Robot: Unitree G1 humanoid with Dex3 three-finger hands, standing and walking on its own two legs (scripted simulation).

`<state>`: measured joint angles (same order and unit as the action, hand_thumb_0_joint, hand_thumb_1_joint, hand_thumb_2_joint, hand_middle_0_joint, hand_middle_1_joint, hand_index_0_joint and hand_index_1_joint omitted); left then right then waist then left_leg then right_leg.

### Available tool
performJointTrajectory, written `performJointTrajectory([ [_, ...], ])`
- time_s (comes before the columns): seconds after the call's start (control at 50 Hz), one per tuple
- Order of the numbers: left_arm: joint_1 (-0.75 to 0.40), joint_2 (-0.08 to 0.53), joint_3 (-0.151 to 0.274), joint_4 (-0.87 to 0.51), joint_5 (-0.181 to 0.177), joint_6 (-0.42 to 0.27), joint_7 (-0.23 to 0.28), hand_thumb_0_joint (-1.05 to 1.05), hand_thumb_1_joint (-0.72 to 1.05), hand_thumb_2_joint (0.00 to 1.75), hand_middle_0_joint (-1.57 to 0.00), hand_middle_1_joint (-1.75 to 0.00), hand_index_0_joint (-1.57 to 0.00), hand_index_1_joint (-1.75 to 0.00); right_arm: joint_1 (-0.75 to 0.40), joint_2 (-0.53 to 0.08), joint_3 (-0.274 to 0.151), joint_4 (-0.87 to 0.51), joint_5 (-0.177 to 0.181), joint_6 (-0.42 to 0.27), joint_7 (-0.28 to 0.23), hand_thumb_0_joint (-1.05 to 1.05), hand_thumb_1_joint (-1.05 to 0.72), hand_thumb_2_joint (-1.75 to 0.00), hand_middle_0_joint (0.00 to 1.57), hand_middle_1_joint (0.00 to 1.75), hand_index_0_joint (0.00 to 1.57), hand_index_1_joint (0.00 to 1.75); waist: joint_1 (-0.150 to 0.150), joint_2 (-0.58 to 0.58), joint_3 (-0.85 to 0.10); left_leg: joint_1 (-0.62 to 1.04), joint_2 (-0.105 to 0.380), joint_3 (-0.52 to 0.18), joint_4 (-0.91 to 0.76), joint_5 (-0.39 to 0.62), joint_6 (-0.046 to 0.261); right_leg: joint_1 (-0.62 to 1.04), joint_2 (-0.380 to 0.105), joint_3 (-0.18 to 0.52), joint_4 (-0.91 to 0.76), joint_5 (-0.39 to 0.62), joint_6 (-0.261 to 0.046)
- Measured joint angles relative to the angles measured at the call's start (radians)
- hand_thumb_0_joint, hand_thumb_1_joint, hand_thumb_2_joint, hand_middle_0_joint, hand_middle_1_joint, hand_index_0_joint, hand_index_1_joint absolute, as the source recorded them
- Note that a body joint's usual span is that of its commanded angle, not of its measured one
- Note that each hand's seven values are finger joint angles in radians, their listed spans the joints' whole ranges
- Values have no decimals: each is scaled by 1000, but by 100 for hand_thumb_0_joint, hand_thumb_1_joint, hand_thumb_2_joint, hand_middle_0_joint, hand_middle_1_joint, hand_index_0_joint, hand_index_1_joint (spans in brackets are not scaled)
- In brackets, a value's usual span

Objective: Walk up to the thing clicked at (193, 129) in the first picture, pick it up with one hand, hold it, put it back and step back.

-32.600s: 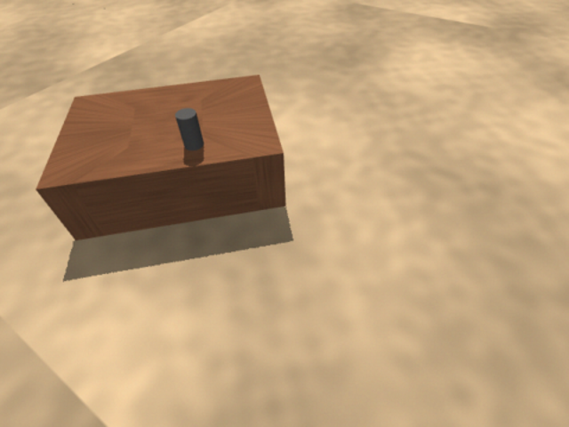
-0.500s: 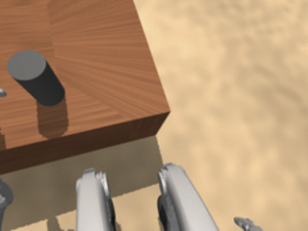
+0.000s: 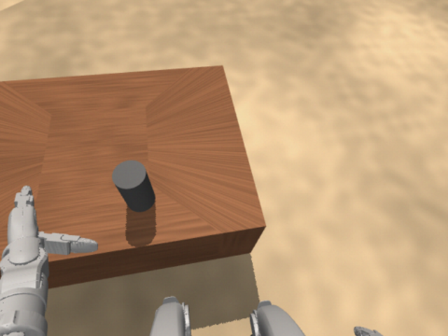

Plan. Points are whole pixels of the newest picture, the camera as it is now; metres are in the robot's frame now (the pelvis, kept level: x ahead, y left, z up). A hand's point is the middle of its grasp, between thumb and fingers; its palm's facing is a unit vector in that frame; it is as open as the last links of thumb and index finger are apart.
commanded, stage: home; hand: left
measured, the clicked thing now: (135, 187) +0.53 +0.21 -0.26
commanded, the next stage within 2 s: none
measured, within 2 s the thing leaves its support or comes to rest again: neither
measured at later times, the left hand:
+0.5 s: hand (107, 329) +0.18 +0.18 +0.00, palm faces +0.16 -0.95 -0.25, open 17.4 cm
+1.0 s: hand (115, 327) +0.19 +0.16 +0.00, palm faces +0.15 -0.95 -0.28, open 17.3 cm
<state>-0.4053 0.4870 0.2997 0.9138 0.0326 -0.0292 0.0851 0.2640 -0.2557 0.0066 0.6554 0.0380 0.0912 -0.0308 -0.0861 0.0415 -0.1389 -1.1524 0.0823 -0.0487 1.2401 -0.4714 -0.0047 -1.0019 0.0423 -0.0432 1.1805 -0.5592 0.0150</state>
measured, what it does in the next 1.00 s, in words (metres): rises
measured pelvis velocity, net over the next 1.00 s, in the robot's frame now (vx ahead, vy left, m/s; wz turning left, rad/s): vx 0.02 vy -0.02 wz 0.05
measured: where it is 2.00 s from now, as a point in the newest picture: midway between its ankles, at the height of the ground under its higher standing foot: outside the picture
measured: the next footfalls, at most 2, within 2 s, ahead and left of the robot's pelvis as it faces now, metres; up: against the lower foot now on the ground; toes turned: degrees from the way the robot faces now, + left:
none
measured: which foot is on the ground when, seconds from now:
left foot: down 0.00-1.00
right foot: down 0.00-1.00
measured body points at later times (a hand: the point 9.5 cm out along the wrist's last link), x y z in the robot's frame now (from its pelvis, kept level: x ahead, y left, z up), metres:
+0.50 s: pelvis +0.02 -0.01 +0.06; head +0.04 -0.01 +0.51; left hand +0.17 +0.22 +0.02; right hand +0.21 -0.23 -0.02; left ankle +0.06 +0.12 -0.63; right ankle +0.00 -0.14 -0.63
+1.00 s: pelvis +0.02 -0.02 +0.06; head +0.04 -0.03 +0.51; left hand +0.17 +0.21 +0.02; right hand +0.18 -0.26 -0.02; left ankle +0.06 +0.12 -0.63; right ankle +0.00 -0.14 -0.63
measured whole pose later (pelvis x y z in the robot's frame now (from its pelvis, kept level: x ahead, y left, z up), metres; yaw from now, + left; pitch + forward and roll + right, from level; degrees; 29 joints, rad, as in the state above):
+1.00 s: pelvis +0.02 -0.02 +0.06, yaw +3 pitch +7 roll -1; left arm 0.44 0.20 -0.02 0.09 -0.03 0.17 0.14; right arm 0.28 -0.22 0.02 0.52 0.03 -0.05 -0.15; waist -0.03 0.03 -0.09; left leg -0.63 0.05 -0.02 0.90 -0.39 -0.03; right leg -0.51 0.01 -0.03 0.89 -0.50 -0.01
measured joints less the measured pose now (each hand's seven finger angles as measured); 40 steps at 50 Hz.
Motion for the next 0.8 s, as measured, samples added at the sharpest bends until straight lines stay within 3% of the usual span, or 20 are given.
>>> performJointTrajectory([
  [0.08, 157, -103, -46, -118, -18, 36, 20, -1, -50, 8, -6, -6, -6, -6, 5, 13, 5, -36, 13, -3, -22, 1, -90, -90, 20, 30, 20, 30, 7, -12, 1, 119, -6, 16, -95, 25, 1, 113, -7, 11, -93, 28, 1],
  [0.16, 303, -169, -100, -245, -33, 60, 49, -1, -49, 8, -7, -6, -6, -6, 0, 28, 13, -70, 14, -16, -54, 1, -90, -90, 20, 30, 20, 30, 16, -24, 12, 238, -14, 24, -179, 47, 1, 229, -16, 15, -174, 50, 1],
  [0.32, 543, -228, -222, -499, -59, 96, 85, -1, -52, 6, -6, -5, -6, -5, -27, 39, 21, -121, 5, -49, -99, 1, -90, -90, 20, 30, 20, 30, 51, -11, 21, 414, -30, 38, -297, 79, 1, 398, -33, 23, -282, 79, 2],
  [0.48, 795, -296, -335, -732, -74, 143, 65, -1, -53, 6, -6, -5, -5, -5, -50, 48, 25, -156, 10, -73, -104, 1, -90, -90, 20, 30, 20, 30, 78, 3, 23, 501, -39, 48, -349, 91, -1, 474, -42, 31, -316, 82, 1],
  [0.6, 850, -286, -334, -803, -72, 171, 61, -1, -53, 6, -6, -6, -6, -6, -49, 53, 32, -172, 3, -93, -121, 1, -90, -90, 20, 30, 20, 30, 93, -18, 53, 518, -40, 33, -354, 97, -13, 491, -42, 16, -309, 76, -10],
  [0.68, 835, -276, -317, -801, -66, 187, 65, -1, -53, 7, -6, -6, -6, -6, -44, 49, 30, -172, -6, -112, -129, 1, -90, -90, 20, 30, 20, 30, 84, -17, 61, 517, -39, 25, -350, 98, -19, 492, -39, 7, -302, 73, -16],
  [0.8, 830, -279, -323, -815, -60, 194, 66, -1, -51, 7, -6, -6, -6, -6, -16, 37, 21, -155, -8, -133, -128, 1, -90, -90, 20, 30, 20, 30, 70, -5, 48, 525, -35, 27, -349, 93, -22, 498, -36, 10, -299, 68, -19],
])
